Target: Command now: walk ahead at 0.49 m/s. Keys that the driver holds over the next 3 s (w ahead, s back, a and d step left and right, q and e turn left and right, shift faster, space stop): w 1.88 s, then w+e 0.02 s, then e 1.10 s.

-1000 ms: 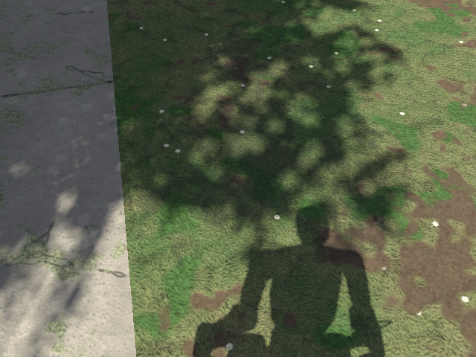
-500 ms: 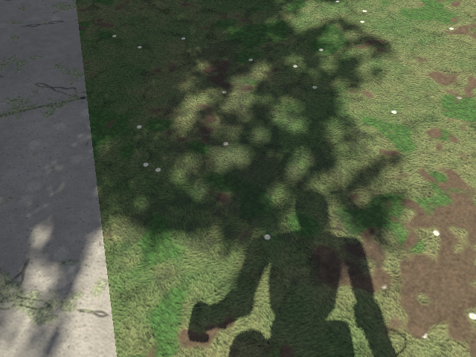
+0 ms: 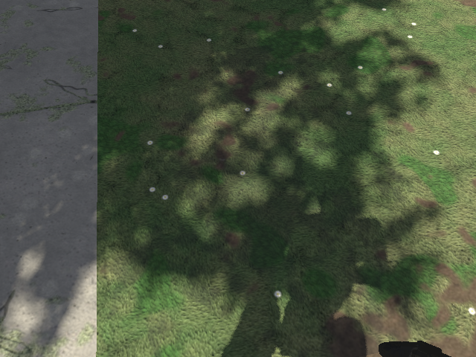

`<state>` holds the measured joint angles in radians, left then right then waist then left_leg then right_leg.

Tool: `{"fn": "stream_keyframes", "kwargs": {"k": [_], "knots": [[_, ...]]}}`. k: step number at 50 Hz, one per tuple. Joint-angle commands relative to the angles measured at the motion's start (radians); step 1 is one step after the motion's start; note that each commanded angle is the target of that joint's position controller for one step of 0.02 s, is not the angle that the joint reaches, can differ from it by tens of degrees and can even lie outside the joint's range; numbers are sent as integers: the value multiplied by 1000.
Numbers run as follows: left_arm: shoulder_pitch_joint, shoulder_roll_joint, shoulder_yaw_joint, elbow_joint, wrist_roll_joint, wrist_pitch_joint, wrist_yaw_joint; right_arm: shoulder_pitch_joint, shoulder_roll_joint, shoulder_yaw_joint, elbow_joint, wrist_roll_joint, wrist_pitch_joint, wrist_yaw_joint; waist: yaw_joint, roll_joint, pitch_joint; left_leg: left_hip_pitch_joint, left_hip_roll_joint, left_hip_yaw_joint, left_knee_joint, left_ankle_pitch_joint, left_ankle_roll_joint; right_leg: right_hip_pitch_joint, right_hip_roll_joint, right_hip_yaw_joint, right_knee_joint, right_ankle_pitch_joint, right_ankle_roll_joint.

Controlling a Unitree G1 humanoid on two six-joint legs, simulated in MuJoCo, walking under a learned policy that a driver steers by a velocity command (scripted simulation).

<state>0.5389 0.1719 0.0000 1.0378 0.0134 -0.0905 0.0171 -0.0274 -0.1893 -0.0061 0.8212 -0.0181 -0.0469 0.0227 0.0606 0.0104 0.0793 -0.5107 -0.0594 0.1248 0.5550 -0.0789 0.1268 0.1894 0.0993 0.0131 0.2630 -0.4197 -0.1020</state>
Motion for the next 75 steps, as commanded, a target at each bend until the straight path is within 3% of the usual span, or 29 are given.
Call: {"fn": "stream_keyframes", "kwargs": {"k": [1, 2, 3, 4, 6, 8, 11, 18, 24, 27, 29, 30, 31, 32, 33, 34, 36, 40, 46, 52, 55, 57, 58, 59, 60, 61, 64, 68, 75], "knots": [[-72, 172, 31, -65, -1, -6, 2, 481, -200, -72, 101, -18, -14, -36, -266, -46, -233, 606, 109, -164, -80, -110, 90, -300, -226, 17, 630, 993, -5], [-1, 65, 13, -82, -2, -5, -6, 522, -265, -85, 103, -37, -14, -35, -197, 138, -306, 789, 380, -554, -95, -160, 182, -573, -71, -47, 996, 118, 8], [53, 118, 31, -69, -7, 2, -10, 467, -242, -86, 106, -4, -7, -21, -156, 145, -309, 790, 453, -874, -263, -309, 288, -777, -1, 41, 1177, -73, 3], [-48, 161, 39, -96, 7, 2, -10, 345, -182, -75, 84, 16, -8, -15, -117, 45, -136, 633, 417, -732, -330, -410, 250, -840, -84, 63, 1131, 42, -12], [-137, 139, 42, -111, 13, 4, -20, 276, -92, -52, 89, 7, -28, -8, -65, -44, -4, 398, 335, -541, -398, -244, 184, -767, -140, 54, 1024, 123, -6], [-112, 88, 34, -102, 25, 27, -32, 312, -69, -40, 125, 5, -48, -16, -20, -24, -11, 305, 277, -410, -420, -86, 140, -675, -170, 48, 939, 137, 18], [-184, 80, 34, -128, 26, 45, -43, 384, -106, -44, 165, 11, -67, -15, -17, 7, 4, 288, 245, -311, -451, 18, 127, -723, -195, 8, 849, 198, 44], [-492, 82, 26, -220, 9, 50, -49, 531, -111, -32, 207, 13, -60, -18, -103, 40, 26, 424, 198, -207, -446, 218, 48, -838, -193, -66, 517, 439, 79], [-639, 90, 23, -269, 7, 40, -47, 608, -123, -29, 241, -6, -52, -36, -141, 62, 37, 630, 256, -208, -364, 376, 73, -855, -147, -86, 354, 370, 50], [-544, 111, 36, -249, 8, 26, -38, 561, -144, -35, 243, -9, -50, -44, -73, 75, -3, 642, 271, -180, -229, 654, 52, -672, -91, -105, 275, 252, 0], [-238, 162, 65, -147, 21, 8, -19, 526, -150, -34, 238, 1, -47, -40, 54, 47, -158, 515, 219, -132, 100, 658, 18, -279, -80, -88, 191, 293, -56], [-68, 253, 91, -117, 50, 1, -6, 531, -98, -18, 196, 23, -52, -34, 97, -64, -295, 241, 152, -86, 416, 298, -12, 23, -325, 196, 184, 195, -128], [-44, 303, 105, -108, 44, 11, -16, 634, -46, -15, 201, 41, -49, -30, 52, -229, -395, -38, -20, -80, 726, -454, -38, 178, -547, 629, 75, 208, -256], [-117, 240, 95, -108, 6, 19, -26, 551, -136, -42, 200, 13, -45, -34, 31, -80, -282, -117, 40, -188, 776, -388, -21, 72, -484, 591, 32, 149, -223], [-220, 188, 81, -121, -3, 16, -30, 472, -122, -42, 169, 9, -50, -28, -9, -64, -143, -130, 79, -183, 735, -289, -20, -83, -450, 441, -7, 190, -191], [-272, 141, 70, -125, 1, 9, -33, 431, -103, -41, 162, 6, -50, -25, -35, -36, -84, -97, 111, -176, 682, -232, -23, -192, -401, 345, -44, 273, -159], [-271, 83, 51, -97, 0, -3, -27, 442, -69, -39, 166, -16, -25, -12, -86, -60, -52, -13, 140, -166, 609, -198, -45, -312, -328, 214, -84, 376, -111], [-170, 122, 56, -45, -6, -23, -22, 366, -54, -42, 136, -21, 3, 5, -101, -65, -25, -64, 154, -125, 530, -123, -74, -339, -296, 121, -127, 483, -109], [-60, 119, 44, -12, -4, -19, -19, 100, -55, -31, 48, -5, 4, 9, -42, -69, 23, -136, 150, -73, 241, 66, -100, -282, -261, 52, -148, 585, -81], [31, 131, 43, 29, 11, -11, -3, -49, -66, -26, -6, -2, -6, 5, -4, -77, 44, -144, 114, -52, 65, 34, -63, -95, -315, 49, -96, 689, -97], [-5, 149, 49, 33, 16, -7, 6, 14, -81, -36, 3, -2, -20, -2, -52, -81, 13, -7, 66, -31, -5, -78, -17, -58, -328, 22, 25, 939, -79], [-38, 157, 51, 31, 10, -3, 3, 281, -115, -60, 93, -9, -36, -19, -161, -57, -124, 329, 14, -12, -94, -53, 29, -131, -278, -25, 322, 1048, -46], [-50, 135, 42, 1, -1, -6, -1, 464, -185, -83, 135, -34, -44, -31, -223, 4, -240, 601, 186, -199, -101, -117, 83, -339, -237, -52, 592, 766, -27], [66, 32, 24, -15, -40, -4, -13, 539, -283, -108, 143, -45, -40, -30, -180, 228, -370, 879, 489, -699, -191, -178, 239, -709, -44, -111, 997, 31, 22], [-3, 137, 53, -8, -9, -1, -10, 466, -234, -101, 138, -1, -24, -20, -168, 86, -323, 798, 458, -783, -281, -233, 226, -812, -58, 27, 1086, -65, 6], [-96, 135, 58, -43, -4, -4, -13, 348, -186, -87, 120, 9, -24, -17, -122, 58, -163, 649, 423, -608, -302, -223, 190, -851, -113, 35, 1064, 29, 1], [-136, 83, 55, -48, 21, 17, -25, 286, -64, -52, 141, 6, -46, -18, -39, 33, -48, 378, 295, -356, -380, -11, 94, -716, -184, 28, 908, 134, 20], [-195, 63, 55, -70, 28, 50, -42, 382, -101, -54, 185, 10, -67, -24, -21, 40, -29, 347, 261, -263, -422, 92, 92, -743, -196, -10, 819, 202, 53], [-487, 66, 43, -167, 10, 51, -46, 511, -102, -44, 215, 8, -62, -26, -89, 47, 23, 439, 233, -192, -449, 183, 67, -837, -195, -63, 497, 402, 82]]}}
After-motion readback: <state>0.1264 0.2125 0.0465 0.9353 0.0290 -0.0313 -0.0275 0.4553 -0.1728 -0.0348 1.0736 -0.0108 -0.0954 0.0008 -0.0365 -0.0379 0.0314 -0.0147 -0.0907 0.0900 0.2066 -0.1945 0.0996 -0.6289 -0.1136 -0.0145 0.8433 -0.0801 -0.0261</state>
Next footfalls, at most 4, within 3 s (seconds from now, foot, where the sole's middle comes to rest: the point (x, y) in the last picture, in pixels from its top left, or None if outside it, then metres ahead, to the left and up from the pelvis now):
0.02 left None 0.18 0.05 -0.76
0.58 right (309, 340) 0.48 -0.12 -0.76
1.16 left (250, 240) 0.78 0.06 -0.76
1.72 right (304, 167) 1.08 -0.12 -0.76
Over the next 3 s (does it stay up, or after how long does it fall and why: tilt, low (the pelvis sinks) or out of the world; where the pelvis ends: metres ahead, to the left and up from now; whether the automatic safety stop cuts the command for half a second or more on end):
stays up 1.12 -0.05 0.02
